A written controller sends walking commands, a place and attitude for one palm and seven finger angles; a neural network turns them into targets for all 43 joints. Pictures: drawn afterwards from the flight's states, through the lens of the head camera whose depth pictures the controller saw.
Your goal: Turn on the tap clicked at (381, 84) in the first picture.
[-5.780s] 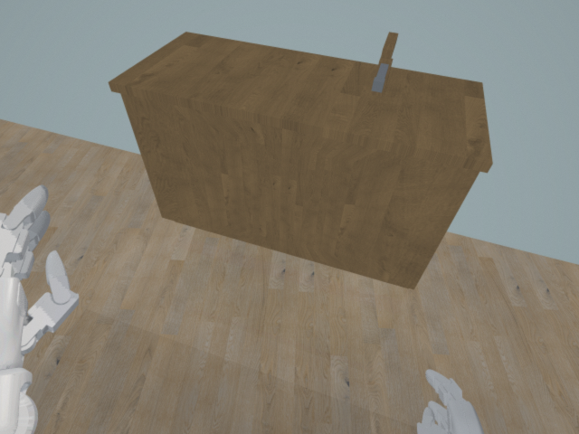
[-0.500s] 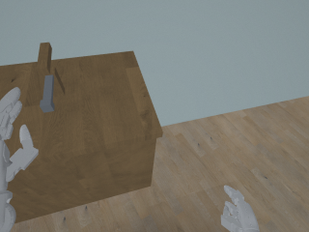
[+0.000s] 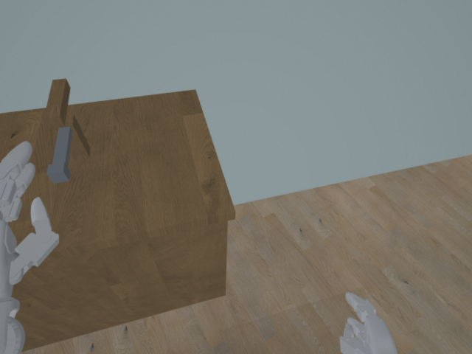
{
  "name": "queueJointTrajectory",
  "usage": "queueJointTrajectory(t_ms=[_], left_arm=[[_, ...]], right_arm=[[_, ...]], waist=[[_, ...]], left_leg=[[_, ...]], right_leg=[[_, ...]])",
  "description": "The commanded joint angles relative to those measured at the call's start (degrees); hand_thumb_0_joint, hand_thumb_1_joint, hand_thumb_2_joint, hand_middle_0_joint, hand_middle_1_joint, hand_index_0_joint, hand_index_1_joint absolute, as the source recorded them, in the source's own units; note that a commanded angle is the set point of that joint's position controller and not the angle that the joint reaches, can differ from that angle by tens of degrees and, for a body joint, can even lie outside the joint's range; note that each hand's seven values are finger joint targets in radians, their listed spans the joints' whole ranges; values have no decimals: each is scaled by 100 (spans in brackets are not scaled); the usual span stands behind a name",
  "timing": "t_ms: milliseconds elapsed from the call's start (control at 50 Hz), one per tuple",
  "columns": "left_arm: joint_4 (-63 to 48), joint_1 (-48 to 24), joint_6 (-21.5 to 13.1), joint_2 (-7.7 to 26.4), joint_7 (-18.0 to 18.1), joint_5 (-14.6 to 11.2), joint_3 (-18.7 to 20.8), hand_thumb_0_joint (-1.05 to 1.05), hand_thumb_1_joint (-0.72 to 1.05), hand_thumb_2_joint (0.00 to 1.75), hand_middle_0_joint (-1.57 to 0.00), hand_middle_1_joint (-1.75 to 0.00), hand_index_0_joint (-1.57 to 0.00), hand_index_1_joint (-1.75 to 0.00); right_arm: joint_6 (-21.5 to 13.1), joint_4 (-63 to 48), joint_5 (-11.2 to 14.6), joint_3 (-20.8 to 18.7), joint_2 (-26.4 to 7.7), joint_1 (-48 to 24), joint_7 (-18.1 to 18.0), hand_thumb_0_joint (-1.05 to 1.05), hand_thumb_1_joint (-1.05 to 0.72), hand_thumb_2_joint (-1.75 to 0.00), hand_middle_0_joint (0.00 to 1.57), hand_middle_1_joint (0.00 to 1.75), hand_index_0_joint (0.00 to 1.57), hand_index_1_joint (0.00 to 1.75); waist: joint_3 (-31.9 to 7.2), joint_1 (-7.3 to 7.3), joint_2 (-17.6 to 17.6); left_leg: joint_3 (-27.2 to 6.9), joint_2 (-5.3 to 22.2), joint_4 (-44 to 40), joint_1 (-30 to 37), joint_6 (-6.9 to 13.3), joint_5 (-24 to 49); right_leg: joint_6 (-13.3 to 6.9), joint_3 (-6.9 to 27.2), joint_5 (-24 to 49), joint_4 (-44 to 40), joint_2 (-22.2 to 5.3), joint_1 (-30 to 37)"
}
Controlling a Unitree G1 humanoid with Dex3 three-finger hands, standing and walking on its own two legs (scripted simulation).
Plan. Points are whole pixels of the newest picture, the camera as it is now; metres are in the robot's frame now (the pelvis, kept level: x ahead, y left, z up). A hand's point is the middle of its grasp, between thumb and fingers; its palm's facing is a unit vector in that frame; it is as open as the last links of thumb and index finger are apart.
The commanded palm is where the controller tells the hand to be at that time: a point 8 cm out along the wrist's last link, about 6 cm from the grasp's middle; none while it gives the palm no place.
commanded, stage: come to a stop and stand still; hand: left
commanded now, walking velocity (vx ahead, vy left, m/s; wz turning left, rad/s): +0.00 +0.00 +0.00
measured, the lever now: (59, 172) +0.40 +0.37 +0.05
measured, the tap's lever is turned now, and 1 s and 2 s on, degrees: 0 0 0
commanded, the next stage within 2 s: look again from close up in 0.22 s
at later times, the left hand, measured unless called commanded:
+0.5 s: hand (50, 247) +0.21 +0.24 +0.16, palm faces +0.39 -0.85 -0.35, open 7.4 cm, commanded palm +0.15 +0.28 +0.17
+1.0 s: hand (77, 256) +0.21 +0.22 +0.13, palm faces +0.35 -0.88 -0.34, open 7.4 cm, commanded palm +0.15 +0.27 +0.16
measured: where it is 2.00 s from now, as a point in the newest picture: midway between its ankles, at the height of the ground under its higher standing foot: outside the picture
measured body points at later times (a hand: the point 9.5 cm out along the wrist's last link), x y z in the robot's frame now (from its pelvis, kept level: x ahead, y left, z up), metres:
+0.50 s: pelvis -0.01 +0.00 +0.00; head +0.01 +0.01 +0.45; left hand +0.18 +0.28 +0.18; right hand +0.17 -0.23 -0.07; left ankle -0.02 +0.08 -0.74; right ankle -0.01 -0.12 -0.74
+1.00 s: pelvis -0.01 -0.01 -0.01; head -0.02 -0.02 +0.44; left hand +0.18 +0.26 +0.15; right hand +0.18 -0.22 -0.09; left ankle -0.02 +0.08 -0.74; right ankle -0.01 -0.12 -0.74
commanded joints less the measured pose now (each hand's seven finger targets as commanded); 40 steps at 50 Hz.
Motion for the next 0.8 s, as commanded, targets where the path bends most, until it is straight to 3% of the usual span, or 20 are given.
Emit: queueJointTrajectory(t_ms=[0,80,180,460,600,680,700,720,740,760,780], left_arm=[[-1185,-206,-369,990,97,-9,705,0,90,90,-20,-30,-20,-30],[-1017,-169,-361,926,85,-24,650,0,90,90,-20,-30,-20,-30],[-1022,-291,-355,898,82,-10,572,0,90,90,-20,-30,-20,-30],[-1053,-322,-320,870,85,5,545,0,90,90,-20,-30,-20,-30],[-1246,-258,-315,962,77,-1,609,0,90,90,-20,-30,-20,-30],[-1181,-239,-292,882,75,-11,551,0,90,90,-20,-30,-20,-30],[-2386,-5690,-1102,4987,96,2,1969,0,90,90,-20,-30,-20,-30],[655,-3722,-154,2112,-287,854,1582,0,90,90,-20,-30,-20,-30],[390,-2289,171,748,-451,26,356,0,90,90,-20,-30,-20,-30],[-52,-1650,310,619,-607,-387,561,0,90,90,-20,-30,-20,-30],[64,-1074,569,549,-741,-633,413,0,90,90,-20,-30,-20,-30]], right_arm=[[-334,-893,21,-278,-718,-519,-47,0,-90,-90,20,30,20,30],[-319,-886,33,-291,-713,-478,-48,0,-90,-90,20,30,20,30],[-323,-872,38,-311,-732,-488,-44,0,-90,-90,20,30,20,30],[-265,-878,25,-322,-723,-516,-18,0,-90,-90,20,30,20,30],[-242,-909,17,-321,-714,-554,-15,0,-90,-90,20,30,20,30],[-225,-889,37,-329,-718,-529,-6,0,-90,-90,20,30,20,30],[-239,-1698,354,751,-923,300,-352,0,-90,-90,20,30,20,30],[-589,-391,-360,-279,-577,-382,-117,0,-90,-90,20,30,20,30],[-653,-498,-262,-254,-693,-109,190,0,-90,-90,20,30,20,30],[-750,-443,-195,-394,-948,-177,219,0,-90,-90,20,30,20,30],[-760,-410,-121,-344,-1029,-389,244,0,-90,-90,20,30,20,30]], waist=[[-895,-9,286],[-781,-8,159],[-682,-14,184],[-635,1,269],[-813,4,395],[-773,-2,259],[492,-411,1438],[-993,391,1910],[-1423,52,1741],[-2089,363,1164],[-1988,467,637]], left_leg=[[-502,525,-429,-236,-202,1718],[-472,509,-496,-315,-142,1145],[-486,505,-548,-272,-123,1000],[-539,542,-690,-316,-112,936],[-562,575,-585,-176,-139,1583],[-539,583,-626,-150,-147,1427],[-912,563,-1110,-2337,-18,-83],[-446,468,-579,446,-377,2472],[-538,412,-424,1451,-866,3897],[-510,442,-254,1880,-886,4420],[-420,420,-149,1646,-771,4231]], right_leg=[[-150,447,1723,-43,-471,875],[-131,572,1398,-200,-489,791],[-129,618,1268,-262,-477,693],[-98,540,1168,-296,-419,782],[-99,438,1615,-184,-437,948],[-89,461,1517,-210,-408,863],[270,246,-227,702,2,1061],[-193,99,431,646,142,167],[-236,-221,302,618,249,-413],[-131,-120,372,527,201,-316],[-85,-177,626,523,148,-188]])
